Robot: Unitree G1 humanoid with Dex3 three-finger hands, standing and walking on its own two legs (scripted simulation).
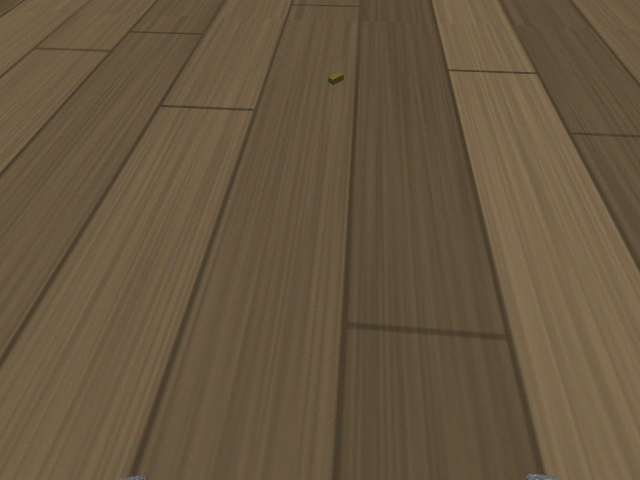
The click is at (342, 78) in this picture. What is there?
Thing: small brick
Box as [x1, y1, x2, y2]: [328, 72, 343, 83]
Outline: 343,74 338,72 328,77 328,81 334,83 342,79
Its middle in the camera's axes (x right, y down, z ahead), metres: +0.10 -1.01 +2.39
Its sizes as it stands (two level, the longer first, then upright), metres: 0.094 0.042 0.030
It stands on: the floor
